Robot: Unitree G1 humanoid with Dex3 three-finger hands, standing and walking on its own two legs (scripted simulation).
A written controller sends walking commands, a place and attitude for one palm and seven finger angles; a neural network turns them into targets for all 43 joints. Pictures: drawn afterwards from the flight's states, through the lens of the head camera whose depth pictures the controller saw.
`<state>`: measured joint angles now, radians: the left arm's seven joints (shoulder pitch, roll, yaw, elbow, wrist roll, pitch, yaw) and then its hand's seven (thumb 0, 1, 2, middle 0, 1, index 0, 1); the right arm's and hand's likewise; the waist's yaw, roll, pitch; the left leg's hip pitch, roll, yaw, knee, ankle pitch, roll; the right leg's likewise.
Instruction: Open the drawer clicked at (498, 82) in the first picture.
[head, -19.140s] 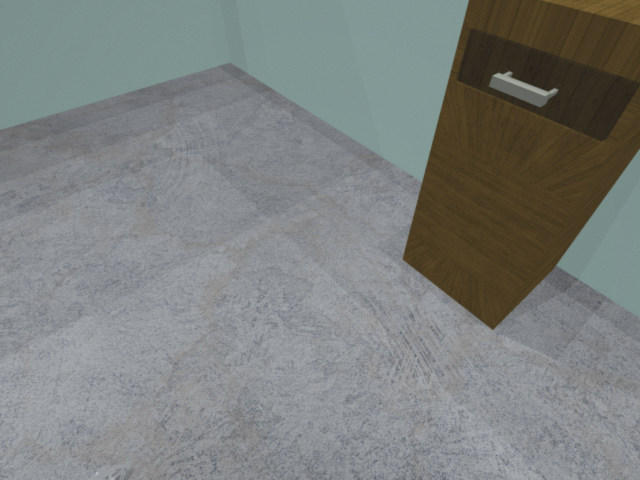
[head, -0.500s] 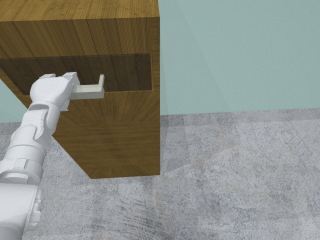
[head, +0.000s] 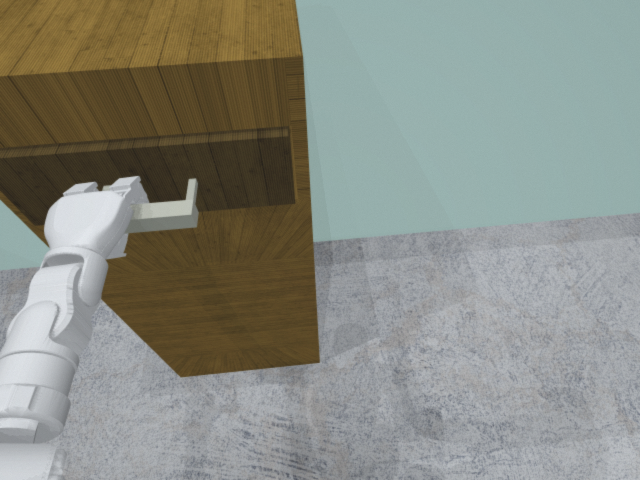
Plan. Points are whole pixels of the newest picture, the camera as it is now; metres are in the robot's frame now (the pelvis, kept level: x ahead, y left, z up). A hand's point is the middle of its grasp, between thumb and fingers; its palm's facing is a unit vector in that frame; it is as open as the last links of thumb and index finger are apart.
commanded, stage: pull the drawer open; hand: left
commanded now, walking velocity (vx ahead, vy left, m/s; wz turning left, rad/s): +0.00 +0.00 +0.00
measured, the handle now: (147, 203) +0.45 +0.24 +0.09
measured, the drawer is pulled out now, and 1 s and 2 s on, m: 0.01 0.07 0.15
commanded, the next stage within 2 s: none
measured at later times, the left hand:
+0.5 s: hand (112, 251) +0.39 +0.28 +0.06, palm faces -0.05 -0.05 -1.00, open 5.7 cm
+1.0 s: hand (103, 288) +0.33 +0.27 +0.06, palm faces -0.01 -0.06 -1.00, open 5.7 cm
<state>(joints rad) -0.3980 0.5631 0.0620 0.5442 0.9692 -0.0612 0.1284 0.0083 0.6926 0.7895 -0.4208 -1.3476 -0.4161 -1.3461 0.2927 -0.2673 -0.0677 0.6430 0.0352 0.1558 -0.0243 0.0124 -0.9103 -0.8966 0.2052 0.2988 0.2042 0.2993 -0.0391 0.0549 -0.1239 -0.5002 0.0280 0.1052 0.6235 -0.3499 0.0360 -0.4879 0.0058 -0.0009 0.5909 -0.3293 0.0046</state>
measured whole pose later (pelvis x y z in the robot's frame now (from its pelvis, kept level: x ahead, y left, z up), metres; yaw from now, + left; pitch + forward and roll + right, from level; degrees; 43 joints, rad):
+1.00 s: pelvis -0.01 -0.01 +0.00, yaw +3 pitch +9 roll +0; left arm -0.28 0.49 -0.04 0.37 0.96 0.02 0.11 0.00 0.71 0.80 -0.40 -1.35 -0.39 -1.35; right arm 0.14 -0.25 -0.03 0.64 0.03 0.12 -0.05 0.01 -0.91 -0.90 0.20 0.30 0.20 0.30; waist 0.04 0.06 -0.10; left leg -0.43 0.01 0.05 0.62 -0.34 0.03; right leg -0.41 -0.01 -0.05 0.60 -0.35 -0.01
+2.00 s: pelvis -0.01 -0.02 +0.00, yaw +3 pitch +5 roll +0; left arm 0.03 0.47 0.01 0.08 0.93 0.01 0.09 0.00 0.73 0.78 -0.41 -1.35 -0.36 -1.35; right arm 0.09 -0.22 0.02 0.63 0.00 0.11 -0.05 0.01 -0.91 -0.90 0.21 0.30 0.21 0.30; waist 0.07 0.06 -0.07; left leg -0.35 0.01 0.05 0.58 -0.32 0.01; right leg -0.33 0.00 -0.05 0.58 -0.34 -0.02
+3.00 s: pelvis -0.02 -0.02 -0.01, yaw +3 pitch +4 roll -1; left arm 0.68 0.57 0.15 -0.36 0.89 -0.09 0.29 -0.04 0.60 0.76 -0.41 -1.33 -0.37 -1.33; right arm 0.12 -0.25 0.00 0.59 -0.01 0.11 -0.04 0.02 -0.91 -0.90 0.21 0.30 0.20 0.30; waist 0.11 0.07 -0.04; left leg -0.39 0.03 0.05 0.70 -0.38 0.01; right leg -0.36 0.01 -0.05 0.67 -0.38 -0.02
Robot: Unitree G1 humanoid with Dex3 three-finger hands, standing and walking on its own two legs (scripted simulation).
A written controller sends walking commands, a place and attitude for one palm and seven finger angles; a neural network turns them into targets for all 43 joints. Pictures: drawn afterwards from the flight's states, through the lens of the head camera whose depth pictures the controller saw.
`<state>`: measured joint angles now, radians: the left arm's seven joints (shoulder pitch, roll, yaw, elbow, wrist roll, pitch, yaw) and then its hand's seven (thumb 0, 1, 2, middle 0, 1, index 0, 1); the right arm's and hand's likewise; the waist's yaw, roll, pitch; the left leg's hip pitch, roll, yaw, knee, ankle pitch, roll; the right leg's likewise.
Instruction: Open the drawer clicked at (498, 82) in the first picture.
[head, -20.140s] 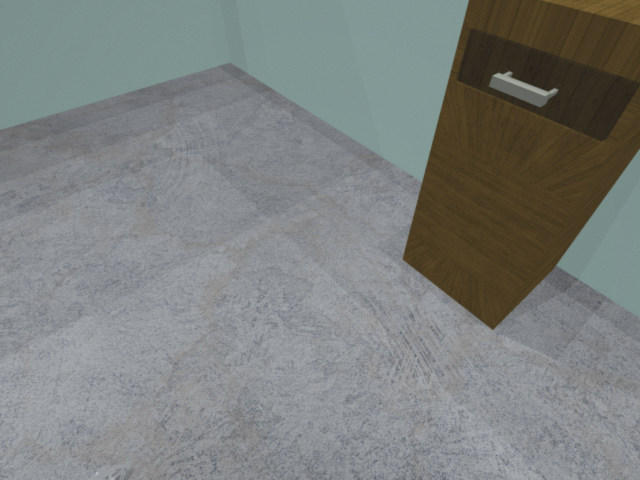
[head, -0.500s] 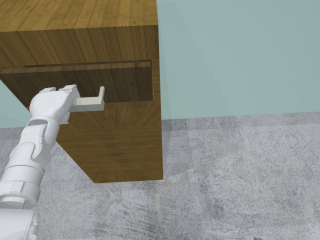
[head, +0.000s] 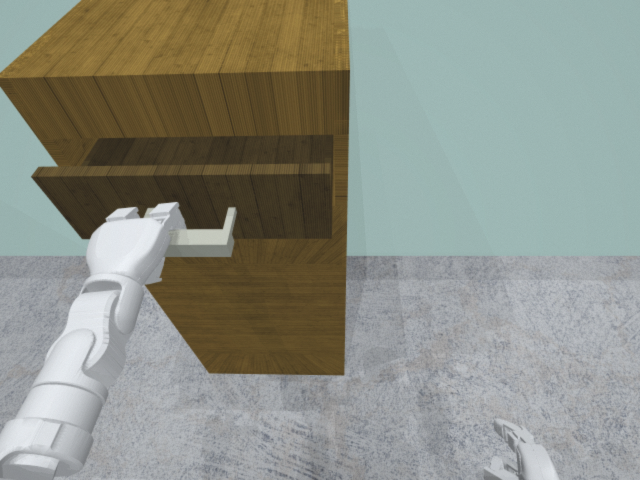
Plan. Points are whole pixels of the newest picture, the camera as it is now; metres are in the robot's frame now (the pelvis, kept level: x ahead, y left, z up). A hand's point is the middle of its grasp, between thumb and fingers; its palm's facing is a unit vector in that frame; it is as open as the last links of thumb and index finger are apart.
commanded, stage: pull the drawer open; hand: left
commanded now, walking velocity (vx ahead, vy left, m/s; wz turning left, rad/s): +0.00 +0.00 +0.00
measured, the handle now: (186, 229) +0.41 +0.22 +0.09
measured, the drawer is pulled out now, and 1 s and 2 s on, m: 0.07 0.15 0.29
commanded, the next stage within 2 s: open the thumb to release the handle in 1.74 s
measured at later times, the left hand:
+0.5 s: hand (137, 306) +0.30 +0.26 +0.06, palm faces +0.01 -0.10 -1.00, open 5.7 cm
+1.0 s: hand (130, 324) +0.27 +0.25 +0.06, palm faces -0.01 -0.10 -1.00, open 5.7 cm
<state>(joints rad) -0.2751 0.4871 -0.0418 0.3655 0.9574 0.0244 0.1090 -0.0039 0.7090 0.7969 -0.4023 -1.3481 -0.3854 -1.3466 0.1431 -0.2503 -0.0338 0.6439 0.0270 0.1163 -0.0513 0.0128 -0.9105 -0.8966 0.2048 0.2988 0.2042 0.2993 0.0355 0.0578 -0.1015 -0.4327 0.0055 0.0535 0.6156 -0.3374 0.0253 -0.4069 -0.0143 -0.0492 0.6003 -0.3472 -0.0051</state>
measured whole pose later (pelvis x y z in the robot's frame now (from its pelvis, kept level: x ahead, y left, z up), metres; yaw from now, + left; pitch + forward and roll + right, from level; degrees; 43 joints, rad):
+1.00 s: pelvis -0.01 -0.01 +0.00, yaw +0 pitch +5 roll +0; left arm 0.03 0.47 0.01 0.08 0.93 0.01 0.09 0.00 0.73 0.78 -0.41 -1.35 -0.36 -1.35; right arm 0.09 -0.22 0.02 0.63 0.00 0.11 -0.05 0.01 -0.91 -0.90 0.21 0.30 0.21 0.30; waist 0.07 0.06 -0.07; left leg -0.35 0.01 0.05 0.58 -0.32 0.01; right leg -0.33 0.00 -0.05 0.58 -0.34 -0.02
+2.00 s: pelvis -0.01 -0.01 -0.01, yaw -1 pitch +4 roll -1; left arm 0.68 0.57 0.15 -0.36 0.89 -0.09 0.29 -0.04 0.60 0.76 -0.41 -1.33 -0.37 -1.33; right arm 0.12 -0.25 0.00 0.59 -0.01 0.11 -0.04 0.02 -0.91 -0.90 0.21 0.30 0.20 0.30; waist 0.11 0.07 -0.04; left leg -0.39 0.03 0.05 0.70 -0.38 0.01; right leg -0.36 0.01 -0.05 0.67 -0.38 -0.02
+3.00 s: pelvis -0.02 +0.00 +0.01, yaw +1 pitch +1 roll -1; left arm 0.46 0.50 0.05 -0.35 0.90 -0.01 0.14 0.00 -0.49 0.30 -0.32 -1.20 -0.39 -1.24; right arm 0.11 -0.23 0.02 0.62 -0.01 0.05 -0.05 0.02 -0.91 -0.90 0.21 0.30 0.20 0.30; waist 0.13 0.09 -0.03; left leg -0.29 0.01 0.03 0.58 -0.30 0.02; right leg -0.25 -0.01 -0.07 0.55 -0.31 -0.01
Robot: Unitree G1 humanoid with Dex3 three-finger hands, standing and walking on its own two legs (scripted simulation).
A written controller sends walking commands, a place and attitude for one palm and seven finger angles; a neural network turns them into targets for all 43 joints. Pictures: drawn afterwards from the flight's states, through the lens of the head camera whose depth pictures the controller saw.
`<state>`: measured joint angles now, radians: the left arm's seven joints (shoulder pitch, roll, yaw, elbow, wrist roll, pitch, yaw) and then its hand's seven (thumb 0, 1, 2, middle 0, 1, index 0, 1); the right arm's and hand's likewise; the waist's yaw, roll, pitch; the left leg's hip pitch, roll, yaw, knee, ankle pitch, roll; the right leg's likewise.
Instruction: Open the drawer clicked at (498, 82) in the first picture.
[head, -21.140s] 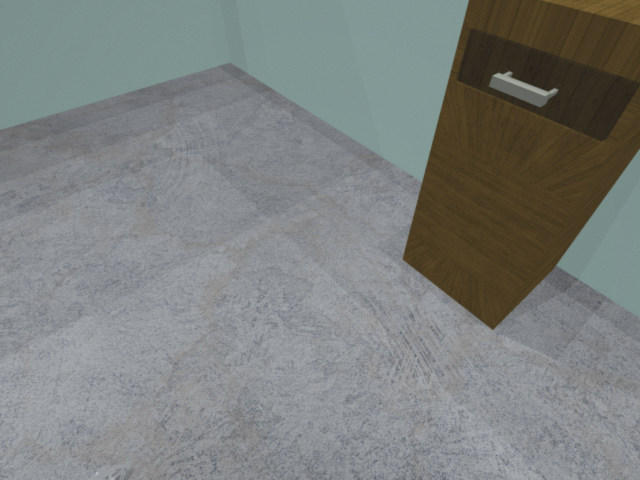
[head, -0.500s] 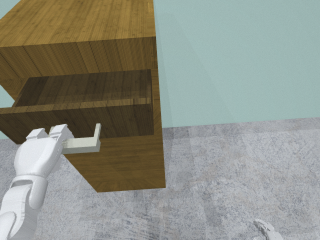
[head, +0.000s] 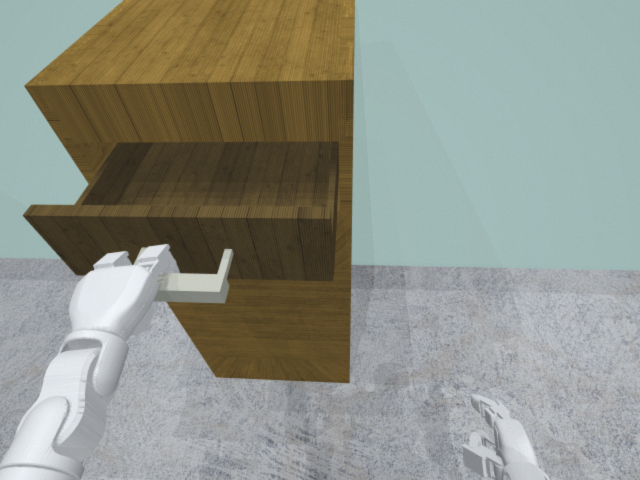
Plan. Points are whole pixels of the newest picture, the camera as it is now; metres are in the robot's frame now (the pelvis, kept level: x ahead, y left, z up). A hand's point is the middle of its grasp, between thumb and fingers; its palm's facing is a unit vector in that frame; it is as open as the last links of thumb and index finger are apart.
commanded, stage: pull the drawer open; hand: left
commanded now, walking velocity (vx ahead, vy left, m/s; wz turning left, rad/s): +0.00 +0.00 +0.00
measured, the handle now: (179, 271) +0.34 +0.23 +0.08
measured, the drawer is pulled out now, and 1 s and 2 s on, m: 0.15 0.29 0.29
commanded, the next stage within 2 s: open the thumb to release the handle in 0.74 s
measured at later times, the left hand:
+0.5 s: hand (107, 397) +0.18 +0.26 +0.06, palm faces -0.01 -0.10 -0.99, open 5.8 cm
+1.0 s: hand (67, 433) +0.14 +0.28 +0.06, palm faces +0.00 -0.02 -1.00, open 6.3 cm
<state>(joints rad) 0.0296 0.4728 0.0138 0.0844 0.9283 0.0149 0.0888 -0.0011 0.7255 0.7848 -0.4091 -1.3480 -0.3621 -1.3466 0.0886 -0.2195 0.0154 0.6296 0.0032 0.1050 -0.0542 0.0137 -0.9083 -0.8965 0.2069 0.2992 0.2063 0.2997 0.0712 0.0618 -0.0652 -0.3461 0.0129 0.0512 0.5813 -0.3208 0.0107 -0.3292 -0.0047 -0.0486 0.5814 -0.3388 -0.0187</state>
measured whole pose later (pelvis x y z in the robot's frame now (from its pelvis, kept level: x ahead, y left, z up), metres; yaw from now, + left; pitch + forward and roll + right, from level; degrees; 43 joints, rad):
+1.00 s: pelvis +0.00 +0.00 -0.01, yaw +0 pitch +4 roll -1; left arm 0.68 0.57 0.15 -0.36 0.89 -0.09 0.29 -0.04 0.60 0.76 -0.41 -1.33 -0.37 -1.33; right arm 0.12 -0.25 0.00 0.59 -0.01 0.11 -0.04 0.02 -0.91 -0.90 0.21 0.30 0.20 0.30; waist 0.11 0.07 -0.04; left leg -0.39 0.03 0.05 0.70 -0.38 0.01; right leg -0.36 0.01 -0.05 0.67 -0.38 -0.02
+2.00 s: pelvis -0.02 +0.01 +0.00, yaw +1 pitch +1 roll -1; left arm 0.46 0.50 0.05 -0.35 0.90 -0.01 0.14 0.00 -0.49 0.30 -0.32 -1.20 -0.39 -1.24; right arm 0.11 -0.23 0.02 0.62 -0.01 0.05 -0.05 0.02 -0.91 -0.90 0.21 0.30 0.20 0.30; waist 0.13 0.09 -0.03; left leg -0.29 0.01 0.03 0.58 -0.30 0.02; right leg -0.25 -0.01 -0.07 0.55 -0.31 -0.01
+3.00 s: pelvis -0.03 -0.01 +0.01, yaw +2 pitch -3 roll +0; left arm 0.26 0.72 0.26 -0.56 0.64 0.12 -0.16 0.00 -0.50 0.30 -0.32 -1.20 -0.32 -1.20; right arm 0.07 -0.28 0.05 0.62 0.05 0.05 -0.01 0.02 -0.91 -0.90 0.20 0.30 0.20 0.30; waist 0.12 0.15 -0.01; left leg -0.18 0.01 0.01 0.45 -0.22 0.00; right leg -0.14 0.00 -0.09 0.45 -0.25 -0.03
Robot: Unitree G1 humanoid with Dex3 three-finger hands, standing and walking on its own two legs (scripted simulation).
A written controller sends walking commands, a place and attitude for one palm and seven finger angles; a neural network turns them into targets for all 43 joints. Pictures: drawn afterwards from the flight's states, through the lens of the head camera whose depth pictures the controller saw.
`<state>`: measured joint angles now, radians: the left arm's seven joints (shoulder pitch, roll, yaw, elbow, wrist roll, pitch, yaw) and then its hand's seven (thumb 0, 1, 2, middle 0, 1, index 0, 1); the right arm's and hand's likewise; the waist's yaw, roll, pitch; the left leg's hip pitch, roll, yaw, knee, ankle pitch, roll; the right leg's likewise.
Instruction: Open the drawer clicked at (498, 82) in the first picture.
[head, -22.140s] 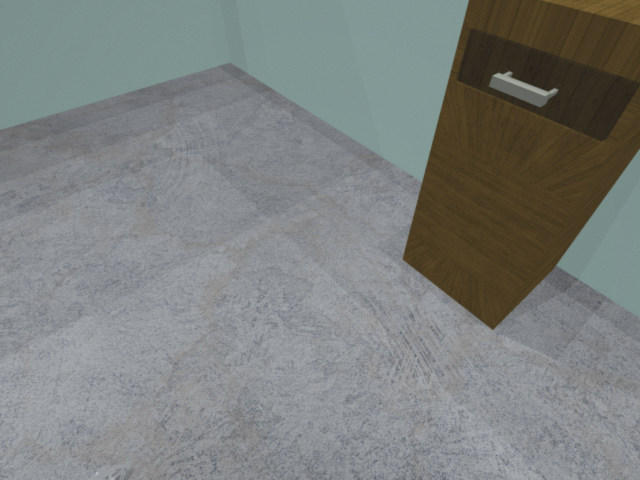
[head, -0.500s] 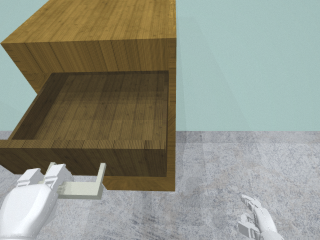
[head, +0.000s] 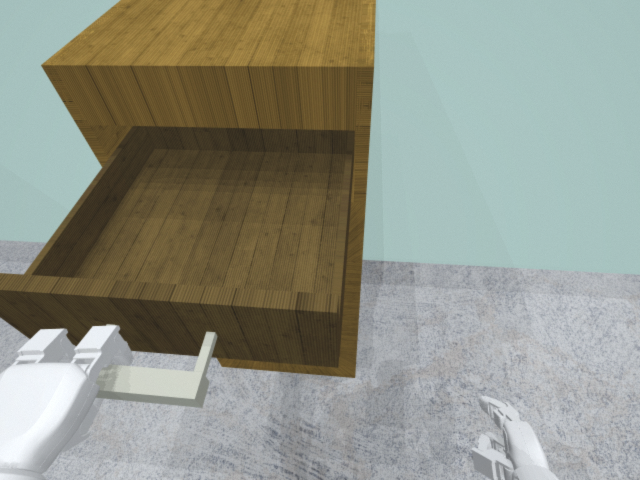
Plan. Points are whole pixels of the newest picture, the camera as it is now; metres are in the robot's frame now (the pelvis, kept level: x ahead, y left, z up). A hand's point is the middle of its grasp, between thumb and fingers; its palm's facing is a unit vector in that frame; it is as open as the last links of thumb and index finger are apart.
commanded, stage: open the thumb to release the handle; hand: left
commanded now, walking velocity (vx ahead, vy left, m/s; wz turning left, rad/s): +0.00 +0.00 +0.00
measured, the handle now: (149, 361) +0.20 +0.22 +0.09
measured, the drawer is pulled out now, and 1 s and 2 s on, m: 0.29 0.29 0.29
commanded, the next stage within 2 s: lift the hand off the handle in 0.34 s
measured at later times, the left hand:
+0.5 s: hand (92, 415) +0.15 +0.27 +0.07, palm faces +0.04 -0.12 -0.99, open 13.3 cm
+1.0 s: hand (88, 392) +0.16 +0.26 +0.10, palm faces +0.05 -0.08 -1.00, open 13.4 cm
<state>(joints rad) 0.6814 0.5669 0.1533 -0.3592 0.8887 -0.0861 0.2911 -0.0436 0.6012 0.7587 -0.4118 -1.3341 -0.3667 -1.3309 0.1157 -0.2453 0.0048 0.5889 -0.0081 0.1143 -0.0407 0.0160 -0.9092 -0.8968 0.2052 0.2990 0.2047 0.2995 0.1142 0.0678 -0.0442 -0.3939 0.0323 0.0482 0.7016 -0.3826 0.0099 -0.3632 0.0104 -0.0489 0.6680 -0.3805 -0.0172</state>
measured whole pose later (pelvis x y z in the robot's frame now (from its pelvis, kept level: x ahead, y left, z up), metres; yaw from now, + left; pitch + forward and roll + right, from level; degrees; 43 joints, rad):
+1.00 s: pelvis -0.01 +0.01 +0.01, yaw +2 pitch +1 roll -1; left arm 0.46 0.50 0.05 -0.35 0.90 -0.01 0.14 0.00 -0.49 0.30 -0.32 -1.20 -0.39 -1.24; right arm 0.11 -0.23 0.02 0.62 -0.01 0.05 -0.05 0.02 -0.91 -0.90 0.21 0.30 0.20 0.30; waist 0.13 0.09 -0.03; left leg -0.29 0.01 0.03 0.58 -0.30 0.02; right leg -0.25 -0.01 -0.07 0.55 -0.31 -0.01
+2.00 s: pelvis -0.02 -0.01 +0.02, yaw +3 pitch -3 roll +0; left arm 0.26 0.72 0.26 -0.56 0.64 0.12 -0.16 0.00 -0.50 0.30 -0.32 -1.20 -0.32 -1.20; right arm 0.07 -0.28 0.05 0.62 0.05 0.05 -0.01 0.02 -0.91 -0.90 0.20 0.30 0.20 0.30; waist 0.12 0.15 -0.01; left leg -0.18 0.01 0.01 0.45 -0.22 0.00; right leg -0.14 0.00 -0.09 0.45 -0.25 -0.03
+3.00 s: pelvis -0.02 +0.00 +0.02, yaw +1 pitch -4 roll -1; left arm 0.34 0.32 0.37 -0.63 -0.07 -0.14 0.10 -0.01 -0.32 0.38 -0.30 -1.08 -0.30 -1.08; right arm 0.19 -0.19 0.06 0.64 0.02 -0.16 -0.06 0.02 -0.91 -0.90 0.21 0.30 0.21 0.30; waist 0.07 0.04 0.04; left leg -0.12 0.01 0.03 0.43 -0.23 0.01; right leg -0.08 0.00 -0.07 0.39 -0.23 -0.02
